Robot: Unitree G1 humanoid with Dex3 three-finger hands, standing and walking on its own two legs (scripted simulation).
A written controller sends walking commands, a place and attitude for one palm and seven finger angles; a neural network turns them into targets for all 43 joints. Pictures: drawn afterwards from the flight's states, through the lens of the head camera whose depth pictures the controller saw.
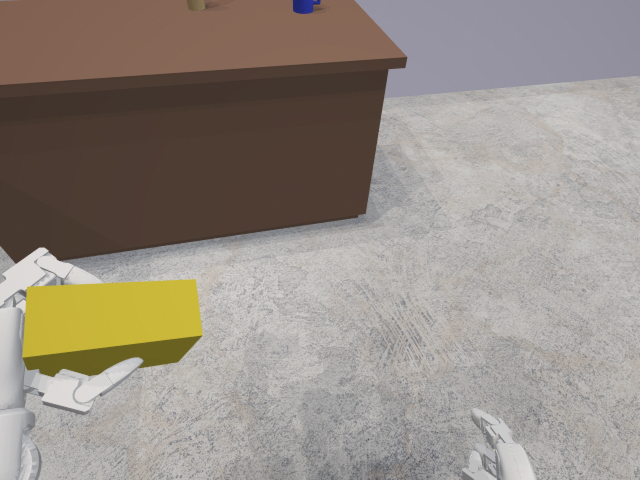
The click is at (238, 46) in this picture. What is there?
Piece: table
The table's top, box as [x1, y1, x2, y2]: [0, 0, 406, 97]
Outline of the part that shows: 0,1 0,97 404,67 406,61 406,56 354,0 321,0 319,4 313,5 313,11 307,14 295,13 292,10 292,0 204,0 205,8 200,11 189,10 187,8 186,0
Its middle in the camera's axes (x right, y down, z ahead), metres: -0.52 -0.68 +1.28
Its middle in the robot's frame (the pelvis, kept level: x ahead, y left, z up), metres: +1.39 +0.60 -0.01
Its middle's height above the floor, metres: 0.76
